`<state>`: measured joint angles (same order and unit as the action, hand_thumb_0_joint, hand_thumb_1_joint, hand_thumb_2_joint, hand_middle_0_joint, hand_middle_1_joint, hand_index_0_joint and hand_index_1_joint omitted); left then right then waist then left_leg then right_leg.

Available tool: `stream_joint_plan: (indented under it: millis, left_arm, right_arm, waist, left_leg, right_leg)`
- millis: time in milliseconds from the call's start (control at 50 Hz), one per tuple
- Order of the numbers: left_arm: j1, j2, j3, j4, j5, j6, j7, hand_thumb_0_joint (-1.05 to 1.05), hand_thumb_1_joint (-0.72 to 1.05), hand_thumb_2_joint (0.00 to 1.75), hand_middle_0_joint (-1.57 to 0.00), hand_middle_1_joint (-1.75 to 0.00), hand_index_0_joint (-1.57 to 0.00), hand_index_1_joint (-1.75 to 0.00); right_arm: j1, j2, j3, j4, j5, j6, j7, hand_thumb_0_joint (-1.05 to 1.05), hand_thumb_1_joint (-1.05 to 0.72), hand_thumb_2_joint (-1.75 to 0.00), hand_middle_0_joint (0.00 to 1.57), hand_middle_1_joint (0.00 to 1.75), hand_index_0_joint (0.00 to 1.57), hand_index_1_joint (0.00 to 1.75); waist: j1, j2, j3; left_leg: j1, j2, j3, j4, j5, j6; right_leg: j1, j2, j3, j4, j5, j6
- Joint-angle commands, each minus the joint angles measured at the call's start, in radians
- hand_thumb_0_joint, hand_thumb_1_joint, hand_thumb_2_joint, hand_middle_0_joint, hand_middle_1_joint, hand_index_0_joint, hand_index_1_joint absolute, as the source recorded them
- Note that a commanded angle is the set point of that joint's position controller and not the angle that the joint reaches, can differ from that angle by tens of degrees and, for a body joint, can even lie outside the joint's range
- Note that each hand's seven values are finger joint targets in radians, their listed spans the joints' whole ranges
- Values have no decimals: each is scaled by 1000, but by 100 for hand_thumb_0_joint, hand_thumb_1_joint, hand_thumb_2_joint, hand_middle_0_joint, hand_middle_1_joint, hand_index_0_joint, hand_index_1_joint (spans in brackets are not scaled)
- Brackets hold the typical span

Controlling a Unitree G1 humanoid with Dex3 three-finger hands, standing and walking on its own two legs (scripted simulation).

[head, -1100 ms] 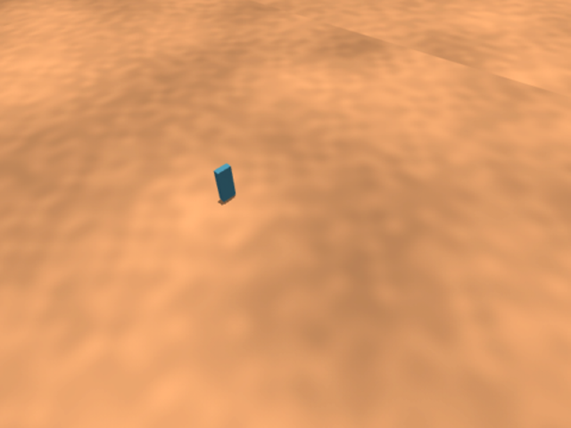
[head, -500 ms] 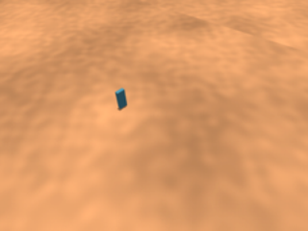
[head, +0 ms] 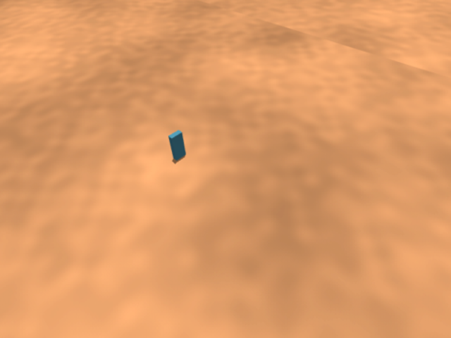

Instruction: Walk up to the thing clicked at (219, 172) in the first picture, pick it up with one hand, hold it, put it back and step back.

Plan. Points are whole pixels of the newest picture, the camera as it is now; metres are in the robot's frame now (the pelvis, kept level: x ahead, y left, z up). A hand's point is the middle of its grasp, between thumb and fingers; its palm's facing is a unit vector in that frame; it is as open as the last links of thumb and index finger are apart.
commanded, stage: stand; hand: left
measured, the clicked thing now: (177, 145) +1.31 +0.31 -0.69
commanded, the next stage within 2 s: walk up in 0.02 s
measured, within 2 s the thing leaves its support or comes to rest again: neither
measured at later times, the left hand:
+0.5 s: hand out of the picture +0.09 +0.35 -0.18, palm faces +0.07 -0.93 -0.37, open 7.4 cm
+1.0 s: hand (113, 221) +0.43 +0.31 -0.13, palm faces +0.06 -0.92 -0.39, open 7.4 cm
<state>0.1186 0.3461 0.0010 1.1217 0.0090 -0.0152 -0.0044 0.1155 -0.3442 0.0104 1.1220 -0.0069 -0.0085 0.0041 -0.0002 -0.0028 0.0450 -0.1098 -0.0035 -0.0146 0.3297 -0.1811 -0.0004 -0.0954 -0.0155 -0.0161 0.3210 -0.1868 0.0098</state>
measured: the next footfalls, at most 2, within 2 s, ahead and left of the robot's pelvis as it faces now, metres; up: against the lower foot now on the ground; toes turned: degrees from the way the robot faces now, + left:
left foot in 0.40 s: +0.21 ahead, +0.18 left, +0.00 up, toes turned +8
right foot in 0.86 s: +0.45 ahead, -0.08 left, +0.00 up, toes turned -1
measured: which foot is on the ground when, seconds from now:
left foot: down 0.00-0.18, up 0.20-0.38, down 0.40-0.88, up 0.90-1.00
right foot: down 0.00-0.44, up 0.46-0.84, down 0.86-1.00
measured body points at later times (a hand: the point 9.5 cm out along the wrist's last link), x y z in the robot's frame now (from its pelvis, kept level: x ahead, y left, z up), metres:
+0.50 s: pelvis +0.11 +0.06 -0.03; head +0.13 +0.08 +0.42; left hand +0.09 +0.40 -0.16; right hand +0.24 -0.26 -0.12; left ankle +0.17 +0.17 -0.75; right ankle +0.03 -0.11 -0.69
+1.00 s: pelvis +0.34 +0.03 -0.02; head +0.36 +0.01 +0.43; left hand +0.42 +0.35 -0.10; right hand +0.40 -0.29 -0.15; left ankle +0.25 +0.17 -0.67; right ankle +0.41 -0.08 -0.75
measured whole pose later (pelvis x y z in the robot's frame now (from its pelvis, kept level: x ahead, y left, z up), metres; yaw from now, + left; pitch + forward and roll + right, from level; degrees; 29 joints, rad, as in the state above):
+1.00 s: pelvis +0.34 +0.03 -0.02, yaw +4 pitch -3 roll +1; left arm 0.21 0.38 0.06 0.85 0.00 -0.09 -0.07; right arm 0.32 -0.43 -0.05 0.90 0.00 -0.04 0.04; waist 0.00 0.05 0.08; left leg -0.34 0.02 -0.01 1.13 -0.40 0.03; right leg -0.31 -0.05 -0.07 0.58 -0.22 -0.03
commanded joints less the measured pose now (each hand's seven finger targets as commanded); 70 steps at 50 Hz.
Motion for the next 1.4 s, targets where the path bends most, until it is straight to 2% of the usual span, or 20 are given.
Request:
stream_joint_plan:
  millis: [0, 120, 180, 360, 380, 420, 440, 540, 700, 820, 840, 860, 880, 980, 1120, 1220, 1240, 1260, 1280, 1380]
  left_arm:
    - [23, 315, 102, -115, 13, -33, -16, 0, 90, 90, -20, -30, -20, -30]
    - [164, 292, 128, -141, 26, -56, -37, 0, 90, 90, -20, -30, -20, -30]
    - [169, 400, 159, -185, 35, -73, -31, 0, 90, 90, -20, -30, -20, -30]
    - [74, 336, 123, -262, 9, -67, -45, 0, 90, 90, -20, -30, -20, -30]
    - [115, 292, 109, -266, 10, -62, -46, 0, 90, 90, -20, -30, -20, -30]
    - [142, 248, 99, -297, -4, -59, -36, 0, 90, 90, -20, -30, -20, -30]
    - [90, 326, 97, -297, 2, -58, -28, 0, 90, 90, -20, -30, -20, -30]
    - [240, 308, 101, -218, 0, -48, -57, 0, 90, 90, -20, -30, -20, -30]
    - [63, 269, 115, -290, 7, -52, -95, 0, 90, 90, -20, -30, -20, -30]
    - [164, 270, 132, -271, 10, -74, -76, 0, 90, 90, -20, -30, -20, -30]
    - [286, 321, 154, -241, 15, -85, -60, 0, 90, 90, -20, -30, -20, -30]
    - [357, 433, 179, -249, 13, -91, -49, 0, 90, 90, -20, -30, -20, -30]
    - [329, 444, 175, -261, -6, -86, -47, 0, 90, 90, -20, -30, -20, -30]
    - [163, 317, 130, -315, -14, -84, -33, 0, 90, 90, -20, -30, -20, -30]
    - [168, 344, 133, -369, 5, -87, -49, 0, 90, 90, -20, -30, -20, -30]
    - [134, 314, 109, -379, 9, -74, -50, 0, 90, 90, -20, -30, -20, -30]
    - [169, 265, 92, -377, 9, -71, -49, 0, 90, 90, -20, -30, -20, -30]
    - [213, 181, 73, -390, -8, -70, -48, 0, 90, 90, -20, -30, -20, -30]
    - [201, 296, 103, -362, -10, -61, -26, 0, 90, 90, -20, -30, -20, -30]
    - [250, 283, 95, -298, -16, -57, -35, 0, 90, 90, -20, -30, -20, -30]
  right_arm:
    - [37, -300, -106, -111, -15, -37, 15, 0, -90, -90, 20, 30, 20, 30]
    - [-65, -256, -123, -219, -21, -49, 48, 0, -90, -90, 20, 30, 20, 30]
    - [-125, -253, -119, -267, -31, -50, 42, 0, -90, -90, 20, 30, 20, 30]
    - [167, -247, -161, -209, -22, -63, 72, 0, -90, -90, 20, 30, 20, 30]
    - [285, -288, -184, -178, -29, -65, 61, 0, -90, -90, 20, 30, 20, 30]
    - [368, -456, -217, -216, -25, -75, 46, 0, -90, -90, 20, 30, 20, 30]
    - [288, -456, -216, -241, 2, -70, 44, 0, -90, -90, 20, 30, 20, 30]
    - [131, -329, -152, -301, 3, -90, 38, 0, -90, -90, 20, 30, 20, 30]
    - [160, -343, -151, -331, 5, -104, 43, 0, -90, -90, 20, 30, 20, 30]
    - [183, -314, -136, -346, -3, -89, 31, 0, -90, -90, 20, 30, 20, 30]
    - [240, -255, -114, -348, -3, -88, 29, 0, -90, -90, 20, 30, 20, 30]
    - [275, -206, -97, -379, 17, -91, 30, 0, -90, -90, 20, 30, 20, 30]
    - [218, -294, -114, -362, 9, -83, 17, 0, -90, -90, 20, 30, 20, 30]
    - [281, -274, -118, -286, 9, -66, 38, 0, -90, -90, 20, 30, 20, 30]
    - [140, -247, -128, -330, -12, -71, 69, 0, -90, -90, 20, 30, 20, 30]
    - [281, -284, -154, -281, -17, -93, 53, 0, -90, -90, 20, 30, 20, 30]
    - [368, -334, -171, -259, -21, -101, 42, 0, -90, -90, 20, 30, 20, 30]
    - [414, -419, -186, -280, -35, -111, 29, 0, -90, -90, 20, 30, 20, 30]
    - [387, -448, -191, -300, 1, -109, 30, 0, -90, -90, 20, 30, 20, 30]
    - [248, -335, -139, -333, 10, -111, 13, 0, -90, -90, 20, 30, 20, 30]
  waist:
    - [6, 7, -154]
    - [101, -9, -7]
    - [118, -85, 115]
    - [-63, -72, -35]
    - [-111, 55, -108]
    - [-147, 291, -168]
    - [-120, 136, -94]
    - [2, 138, 38]
    - [-25, 127, 97]
    - [62, 22, -27]
    - [109, -130, -116]
    - [120, -348, -189]
    - [126, -258, -140]
    - [11, -173, -2]
    - [42, -129, 24]
    - [-61, -5, -37]
    - [-109, 157, -75]
    - [-107, 371, -99]
    - [-103, 221, -80]
    - [-5, 175, -8]
  left_leg:
    - [-21, 90, -130, 18, -389, 103]
    - [-352, 89, -179, 157, -391, 102]
    - [-697, 54, -87, 580, -289, 26]
    - [54, -3, 120, 179, 47, 28]
    - [267, -12, 94, 209, -23, 53]
    - [299, 387, -695, -134, -553, 254]
    - [156, 419, -700, -160, -616, 285]
    - [-97, 264, -210, -149, -268, 200]
    - [-159, 242, -98, -160, -289, 195]
    - [-104, 192, -1, 240, 225, 141]
    - [-217, 126, 46, 513, 189, 105]
    - [-483, -23, 127, 816, -122, 43]
    - [-565, 3, 17, 891, -337, 44]
    - [-410, 93, -27, 737, -130, 26]
    - [-303, 104, 56, 341, -24, -4]
    - [60, 39, 102, 240, -45, 27]
    - [181, 90, -7, 143, -212, 64]
    - [273, 364, -487, -17, -349, 149]
    - [223, 475, -694, -91, -376, 281]
    - [16, 311, -163, 8, 257, 215]
  right_leg:
    - [31, -62, 50, 67, -355, -71]
    - [36, -130, 186, 58, -412, -140]
    - [165, -446, 577, -232, -575, -297]
    - [-175, -160, -56, 171, 110, -141]
    - [-311, -116, -89, 402, 105, -121]
    - [-591, 61, 42, 865, -393, -70]
    - [-573, -19, 138, 909, -345, -79]
    - [-439, -107, 63, 682, -120, -27]
    - [-355, -103, -2, 331, 73, -23]
    - [-42, -10, -72, 179, -10, -65]
    - [162, -51, 10, 142, -92, -88]
    - [340, -347, 513, -1, -226, -210]
    - [267, -438, 674, -63, -255, -297]
    - [-82, -234, 194, -59, -56, -220]
    - [-182, -242, 110, -73, -208, -231]
    - [-344, -181, 46, 186, -212, -169]
    - [-427, -112, -18, 458, -107, -140]
    - [-621, 28, -47, 771, -315, -66]
    - [-662, 15, 55, 868, -369, -76]
    - [-495, -86, 79, 724, -196, -46]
